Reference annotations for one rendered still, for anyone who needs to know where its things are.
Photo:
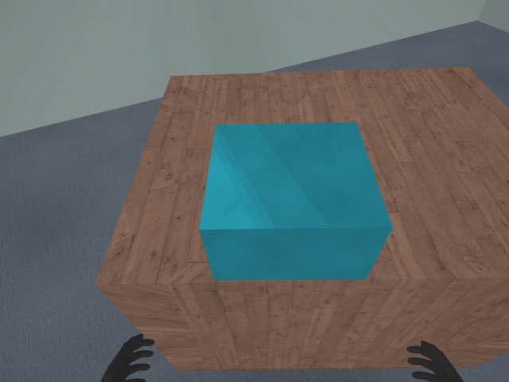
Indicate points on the pedestal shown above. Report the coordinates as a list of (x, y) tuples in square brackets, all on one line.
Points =
[(438, 143)]

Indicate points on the robot right hand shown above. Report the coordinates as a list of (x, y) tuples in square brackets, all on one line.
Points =
[(444, 370)]

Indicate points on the robot left hand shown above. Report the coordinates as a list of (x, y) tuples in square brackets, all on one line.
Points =
[(120, 368)]

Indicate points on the carton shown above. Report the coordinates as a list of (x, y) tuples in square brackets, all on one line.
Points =
[(292, 201)]

